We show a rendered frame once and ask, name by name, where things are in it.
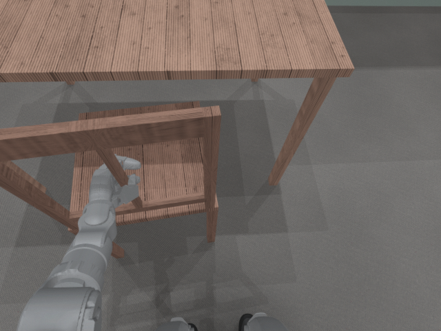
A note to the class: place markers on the robot left forearm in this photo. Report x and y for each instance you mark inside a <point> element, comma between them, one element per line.
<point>87,257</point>

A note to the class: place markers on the chair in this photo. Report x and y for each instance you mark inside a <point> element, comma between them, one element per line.
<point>177,145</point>

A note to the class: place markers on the right robot foot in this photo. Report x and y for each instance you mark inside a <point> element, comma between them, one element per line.
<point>243,321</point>

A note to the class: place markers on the robot left hand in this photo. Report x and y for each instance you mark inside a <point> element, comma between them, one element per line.
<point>104,186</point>

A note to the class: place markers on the robot right thigh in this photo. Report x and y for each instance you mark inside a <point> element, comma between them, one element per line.
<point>265,324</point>

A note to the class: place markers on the left robot upper arm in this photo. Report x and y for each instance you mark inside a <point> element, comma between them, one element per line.
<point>64,309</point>

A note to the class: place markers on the table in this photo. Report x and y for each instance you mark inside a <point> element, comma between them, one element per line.
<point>129,40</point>

